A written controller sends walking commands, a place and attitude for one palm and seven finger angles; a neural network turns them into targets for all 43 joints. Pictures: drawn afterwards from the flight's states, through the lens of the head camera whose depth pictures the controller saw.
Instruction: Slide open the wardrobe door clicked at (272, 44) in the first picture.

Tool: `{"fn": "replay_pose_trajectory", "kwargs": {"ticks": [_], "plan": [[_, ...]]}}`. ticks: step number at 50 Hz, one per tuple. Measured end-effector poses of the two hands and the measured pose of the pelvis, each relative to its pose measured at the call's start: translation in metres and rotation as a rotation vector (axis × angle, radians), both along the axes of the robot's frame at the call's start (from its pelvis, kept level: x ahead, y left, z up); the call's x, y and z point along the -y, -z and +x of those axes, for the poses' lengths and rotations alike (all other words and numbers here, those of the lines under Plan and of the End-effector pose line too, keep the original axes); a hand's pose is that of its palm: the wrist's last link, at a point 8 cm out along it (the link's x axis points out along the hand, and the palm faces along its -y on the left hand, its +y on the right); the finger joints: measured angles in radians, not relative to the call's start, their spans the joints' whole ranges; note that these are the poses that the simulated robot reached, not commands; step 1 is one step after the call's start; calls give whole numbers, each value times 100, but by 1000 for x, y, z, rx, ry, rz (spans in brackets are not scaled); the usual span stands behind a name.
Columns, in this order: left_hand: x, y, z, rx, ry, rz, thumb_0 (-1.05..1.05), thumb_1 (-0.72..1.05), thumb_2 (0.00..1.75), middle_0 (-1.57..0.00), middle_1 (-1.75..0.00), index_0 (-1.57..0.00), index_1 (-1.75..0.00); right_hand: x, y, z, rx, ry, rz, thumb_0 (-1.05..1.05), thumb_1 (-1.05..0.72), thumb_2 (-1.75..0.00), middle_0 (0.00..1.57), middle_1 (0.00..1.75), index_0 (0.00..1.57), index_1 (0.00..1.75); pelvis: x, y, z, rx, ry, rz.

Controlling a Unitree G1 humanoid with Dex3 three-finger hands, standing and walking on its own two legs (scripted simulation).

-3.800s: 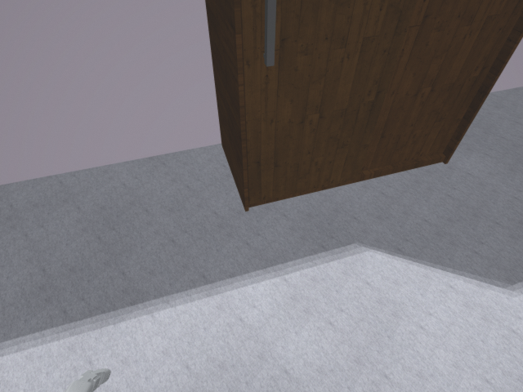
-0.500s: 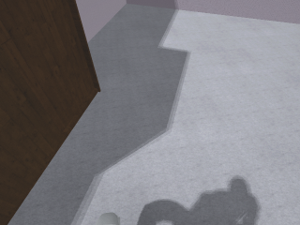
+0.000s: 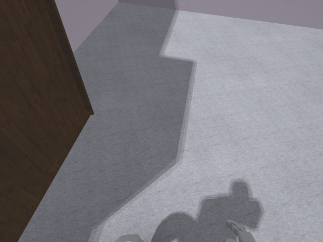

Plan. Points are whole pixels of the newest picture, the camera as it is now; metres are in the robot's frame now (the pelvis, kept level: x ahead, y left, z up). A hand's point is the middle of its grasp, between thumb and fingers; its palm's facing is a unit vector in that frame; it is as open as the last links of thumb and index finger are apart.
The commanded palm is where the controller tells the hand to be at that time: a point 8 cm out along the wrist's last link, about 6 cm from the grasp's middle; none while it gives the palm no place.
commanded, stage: turn to face it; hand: left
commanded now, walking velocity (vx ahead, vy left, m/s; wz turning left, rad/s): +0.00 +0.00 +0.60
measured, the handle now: out of the picture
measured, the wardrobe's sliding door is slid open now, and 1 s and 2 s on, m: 0.00 0.00 0.00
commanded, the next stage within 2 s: none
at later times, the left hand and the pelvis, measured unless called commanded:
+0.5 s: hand (97, 225) +0.17 +0.19 -0.13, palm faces +0.22 -0.95 -0.22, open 7.3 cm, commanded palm none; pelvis +0.05 -0.02 +0.02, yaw +15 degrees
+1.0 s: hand out of the picture -0.07 +0.15 -0.15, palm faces +0.58 -0.77 -0.28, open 7.3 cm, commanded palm none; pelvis +0.04 -0.03 +0.01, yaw +35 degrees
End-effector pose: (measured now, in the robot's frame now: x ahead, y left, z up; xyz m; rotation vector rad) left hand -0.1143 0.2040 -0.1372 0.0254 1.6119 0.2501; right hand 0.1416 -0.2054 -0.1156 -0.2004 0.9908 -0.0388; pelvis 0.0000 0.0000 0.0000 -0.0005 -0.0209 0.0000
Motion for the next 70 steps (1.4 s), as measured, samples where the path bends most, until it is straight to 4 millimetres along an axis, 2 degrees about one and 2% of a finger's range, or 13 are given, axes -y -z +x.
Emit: {"fn": "replay_pose_trajectory", "kwargs": {"ticks": [8,12,18,25,30,36,41,46,51,55,58,62,70], "plan": [[-43,-5,147,297,55,38,1,91,90,-20,-30,-20,-30,15,-8,-60,-244,90,-100,-2,-95,-90,20,30,20,30,-18,-18,26,3,-68,-28],[-52,-13,200,414,54,58,0,91,90,-20,-30,-20,-30,24,-11,-82,-345,96,-121,-1,-94,-90,20,30,20,30,-17,-20,34,-14,-113,-32],[-52,-24,242,483,51,88,0,91,90,-20,-30,-20,-30,32,-10,-89,-403,96,-107,0,-92,-90,20,30,20,30,-7,-21,45,-37,-177,-34],[-35,-38,260,527,23,143,0,91,90,-20,-30,-20,-30,50,6,-68,-416,40,-71,0,-91,-90,20,30,20,30,19,-18,52,-55,-258,-22],[-18,-47,239,533,-21,207,0,91,90,-20,-30,-20,-30,71,23,-29,-384,-34,-51,1,-91,-90,20,30,20,30,40,-12,55,-44,-318,-6],[-3,-55,182,461,-140,250,0,91,90,-21,-30,-21,-30,81,17,34,-301,-163,-67,1,-91,-90,20,29,20,30,51,-20,57,-16,-420,32],[8,-48,126,385,-250,254,0,91,90,-21,-30,-21,-30,71,11,80,-256,-284,-104,1,-91,-90,20,29,20,30,53,-20,53,-8,-498,44],[19,-35,60,270,-360,225,0,91,90,-21,-30,-21,-30,35,3,121,-202,-407,-136,1,-91,-90,20,29,20,30,45,-17,45,-16,-565,35],[21,-15,-3,168,-473,182,1,91,90,-21,-30,-21,-30,-27,-6,150,-122,-546,-157,1,-91,-90,20,29,20,30,26,-9,34,-27,-632,4],[10,5,-41,121,-556,158,1,91,90,-21,-30,-21,-30,-77,-13,157,-42,-642,-162,1,-91,-90,20,29,20,30,9,1,24,-29,-681,-6],[-1,3,-46,127,-590,160,1,91,90,-20,-30,-20,-30,-97,-25,149,-27,-674,-164,0,-91,-90,20,29,20,30,1,-7,20,-14,-706,-29],[-23,-7,-33,221,-612,186,1,91,90,-20,-30,-20,-30,-110,-32,134,-50,-699,-171,0,-91,-90,20,30,20,30,-7,-18,15,-2,-756,-52],[-55,-24,3,379,-628,265,1,91,90,-20,-30,-20,-30,-104,-26,108,-128,-710,-170,0,-90,-90,20,30,21,30,-9,-23,14,-5,-842,-51]]}}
